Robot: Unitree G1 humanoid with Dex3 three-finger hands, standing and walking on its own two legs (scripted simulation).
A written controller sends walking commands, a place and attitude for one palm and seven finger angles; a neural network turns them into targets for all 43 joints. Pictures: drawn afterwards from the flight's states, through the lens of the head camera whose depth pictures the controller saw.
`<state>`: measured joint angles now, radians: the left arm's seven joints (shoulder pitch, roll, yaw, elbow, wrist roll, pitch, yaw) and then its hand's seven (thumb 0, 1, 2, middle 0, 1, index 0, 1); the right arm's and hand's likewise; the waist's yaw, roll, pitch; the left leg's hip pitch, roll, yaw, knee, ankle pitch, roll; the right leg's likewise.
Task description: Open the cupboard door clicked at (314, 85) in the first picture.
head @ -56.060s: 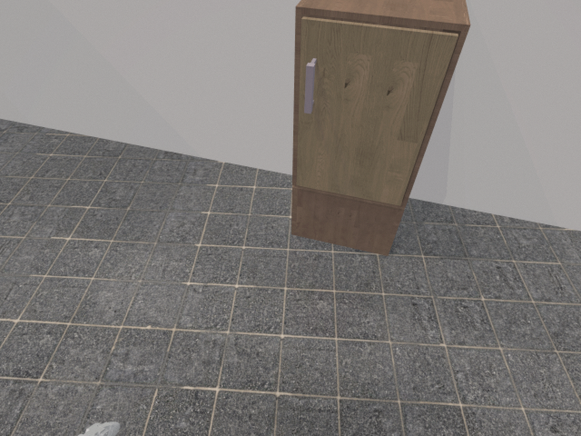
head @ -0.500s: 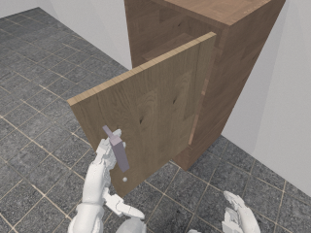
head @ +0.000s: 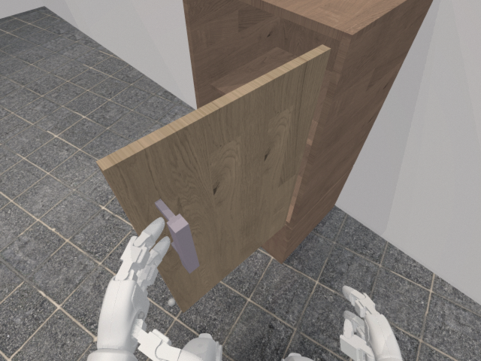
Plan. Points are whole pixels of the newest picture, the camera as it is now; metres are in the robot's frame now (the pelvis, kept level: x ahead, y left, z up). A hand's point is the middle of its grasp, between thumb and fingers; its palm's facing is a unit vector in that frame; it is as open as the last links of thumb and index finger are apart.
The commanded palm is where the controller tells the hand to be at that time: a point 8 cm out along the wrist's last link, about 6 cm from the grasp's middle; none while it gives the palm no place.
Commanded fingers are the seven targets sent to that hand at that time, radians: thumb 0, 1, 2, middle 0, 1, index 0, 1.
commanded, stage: slide the hand sideways off the handle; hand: left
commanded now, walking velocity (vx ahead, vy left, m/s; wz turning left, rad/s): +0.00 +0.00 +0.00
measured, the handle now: (177, 237) +0.29 +0.12 +0.06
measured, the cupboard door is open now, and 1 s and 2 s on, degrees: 86 86 86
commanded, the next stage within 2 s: draw the hand back to the body in 0.50 s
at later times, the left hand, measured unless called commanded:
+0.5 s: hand (128, 334) +0.16 +0.16 +0.06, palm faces +0.07 -1.00 -0.05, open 16.3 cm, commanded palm +0.12 +0.22 +0.07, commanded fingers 0.00 -0.50 0.30 -0.15 -0.30 -0.15 -0.30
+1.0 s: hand (93, 316) +0.17 +0.19 +0.11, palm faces +0.05 -1.00 -0.05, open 16.3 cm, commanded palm +0.13 +0.25 +0.13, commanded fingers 0.00 -0.47 0.31 -0.15 -0.30 -0.15 -0.30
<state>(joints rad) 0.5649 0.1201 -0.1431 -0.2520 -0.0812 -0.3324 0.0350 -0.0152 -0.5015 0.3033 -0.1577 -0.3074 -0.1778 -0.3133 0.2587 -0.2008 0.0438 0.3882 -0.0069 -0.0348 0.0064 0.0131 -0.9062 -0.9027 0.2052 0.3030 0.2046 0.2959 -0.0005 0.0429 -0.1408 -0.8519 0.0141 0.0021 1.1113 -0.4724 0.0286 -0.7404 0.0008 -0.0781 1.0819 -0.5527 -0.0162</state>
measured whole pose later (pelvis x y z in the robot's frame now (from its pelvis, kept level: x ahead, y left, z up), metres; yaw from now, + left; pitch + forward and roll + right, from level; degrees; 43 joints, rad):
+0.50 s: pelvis +0.00 -0.03 -0.01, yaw +1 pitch +13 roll -2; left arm 0.69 0.21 0.13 -0.23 -0.29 -0.40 -0.24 -0.01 -0.50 0.30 -0.15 -0.30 -0.16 -0.30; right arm 0.23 -0.22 -0.01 0.45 0.03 -0.05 -0.06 0.01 -0.91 -0.90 0.20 0.30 0.20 0.30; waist 0.02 0.04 -0.17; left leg -0.90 0.03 -0.04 1.16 -0.49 -0.02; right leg -0.78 0.02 -0.12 1.14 -0.59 -0.05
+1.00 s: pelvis +0.00 +0.00 +0.02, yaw +1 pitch +8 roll -3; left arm 0.66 0.25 0.16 -0.33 -0.31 -0.22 -0.21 -0.01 -0.50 0.30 -0.15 -0.30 -0.15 -0.30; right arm 0.28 -0.21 0.04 0.44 0.05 -0.11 -0.08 0.01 -0.91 -0.90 0.21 0.30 0.20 0.30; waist 0.02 0.06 -0.15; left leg -0.72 0.02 -0.02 1.02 -0.44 0.02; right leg -0.60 0.02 -0.10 0.96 -0.51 -0.02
